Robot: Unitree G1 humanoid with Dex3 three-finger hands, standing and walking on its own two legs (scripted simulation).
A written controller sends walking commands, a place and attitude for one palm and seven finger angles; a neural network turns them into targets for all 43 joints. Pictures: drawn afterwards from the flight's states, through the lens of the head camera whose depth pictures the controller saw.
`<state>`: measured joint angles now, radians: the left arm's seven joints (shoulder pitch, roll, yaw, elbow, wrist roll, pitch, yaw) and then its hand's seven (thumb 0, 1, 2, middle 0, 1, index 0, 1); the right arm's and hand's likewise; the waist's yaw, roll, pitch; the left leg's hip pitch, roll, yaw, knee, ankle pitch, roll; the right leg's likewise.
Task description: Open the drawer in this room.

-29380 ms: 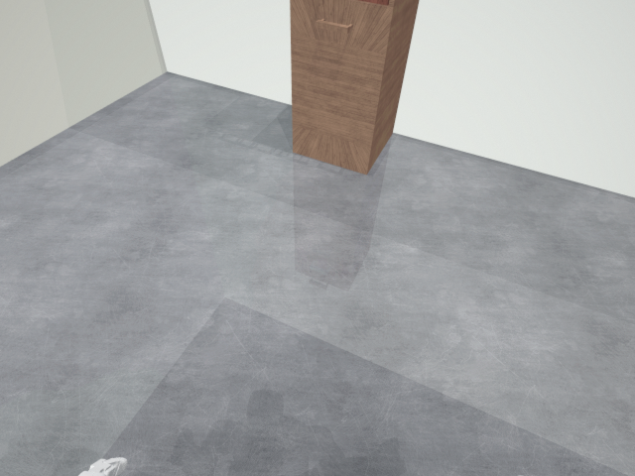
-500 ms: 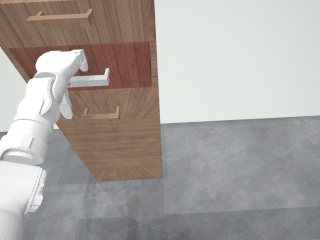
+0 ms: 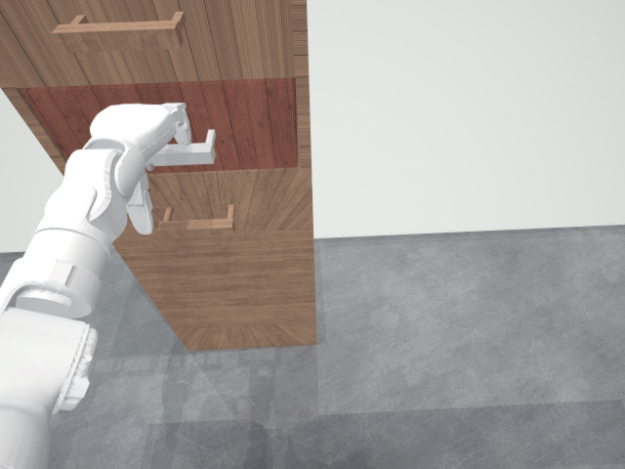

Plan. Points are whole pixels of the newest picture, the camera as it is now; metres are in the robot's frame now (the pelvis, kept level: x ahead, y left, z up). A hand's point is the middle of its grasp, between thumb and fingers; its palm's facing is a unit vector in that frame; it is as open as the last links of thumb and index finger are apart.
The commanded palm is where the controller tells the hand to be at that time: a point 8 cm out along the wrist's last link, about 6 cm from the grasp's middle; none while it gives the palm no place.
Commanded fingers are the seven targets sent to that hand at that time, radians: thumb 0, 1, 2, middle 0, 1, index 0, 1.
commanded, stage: re-aim the fingers above the handle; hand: left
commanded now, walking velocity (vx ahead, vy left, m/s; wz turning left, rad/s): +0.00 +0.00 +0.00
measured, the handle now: (170, 146) +0.56 +0.23 +0.11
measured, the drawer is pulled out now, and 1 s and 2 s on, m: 0.00 0.00 0.00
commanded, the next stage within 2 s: lower the fingers behind the handle in 0.08 s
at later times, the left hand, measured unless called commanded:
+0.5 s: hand (129, 172) +0.46 +0.25 +0.14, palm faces -0.14 -0.01 -0.99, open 13.9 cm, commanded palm +0.46 +0.25 +0.20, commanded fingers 0.00 -0.50 0.30 -0.30 -1.20 -0.30 -1.20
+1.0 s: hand (148, 168) +0.48 +0.24 +0.12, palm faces -0.04 +0.01 -1.00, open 13.8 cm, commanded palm +0.46 +0.24 +0.17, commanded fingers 0.00 -0.50 0.30 -0.30 -1.20 -0.30 -1.20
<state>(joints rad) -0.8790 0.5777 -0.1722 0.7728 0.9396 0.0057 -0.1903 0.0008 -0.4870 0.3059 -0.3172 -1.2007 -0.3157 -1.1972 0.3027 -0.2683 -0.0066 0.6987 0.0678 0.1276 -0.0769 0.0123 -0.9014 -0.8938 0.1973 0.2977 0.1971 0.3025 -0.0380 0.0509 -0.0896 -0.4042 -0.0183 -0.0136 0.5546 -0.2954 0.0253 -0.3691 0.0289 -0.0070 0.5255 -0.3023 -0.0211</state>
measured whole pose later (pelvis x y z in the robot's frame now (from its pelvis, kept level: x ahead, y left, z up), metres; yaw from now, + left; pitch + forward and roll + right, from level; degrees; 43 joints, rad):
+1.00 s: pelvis +0.00 +0.00 -0.01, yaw -2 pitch +12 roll -1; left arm -0.91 0.59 -0.05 0.96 1.04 0.02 0.02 0.00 -0.49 0.31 -0.31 -1.21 -0.32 -1.20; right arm 0.34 -0.25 0.00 0.69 0.05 0.14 -0.05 0.01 -0.90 -0.89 0.20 0.30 0.20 0.30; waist -0.09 0.05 -0.12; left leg -0.53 0.00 0.01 0.65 -0.33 0.03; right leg -0.50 0.04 0.02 0.61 -0.32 -0.02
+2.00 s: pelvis +0.00 +0.01 -0.01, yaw -2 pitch +13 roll -1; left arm -0.84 0.58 -0.06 0.85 1.02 0.01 0.05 0.00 -0.49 0.31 -0.21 -1.20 -0.24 -1.15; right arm 0.34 -0.26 -0.02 0.67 0.05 0.14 -0.04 0.01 -0.90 -0.89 0.20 0.30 0.20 0.30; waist -0.06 0.04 -0.13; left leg -0.55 0.00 0.02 0.67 -0.35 0.03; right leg -0.52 0.04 0.02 0.63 -0.34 -0.01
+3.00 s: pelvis +0.00 +0.00 +0.00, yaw -1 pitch +10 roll -1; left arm -0.93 0.59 -0.07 0.84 0.99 0.03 -0.04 0.00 -0.49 0.31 -0.32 -1.20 -0.32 -1.20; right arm 0.27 -0.27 0.00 0.69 0.06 0.13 -0.05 0.01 -0.90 -0.89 0.20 0.30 0.20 0.30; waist -0.05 0.06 -0.10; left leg -0.45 -0.01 0.00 0.58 -0.31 0.02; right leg -0.42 0.04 0.01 0.56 -0.31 -0.02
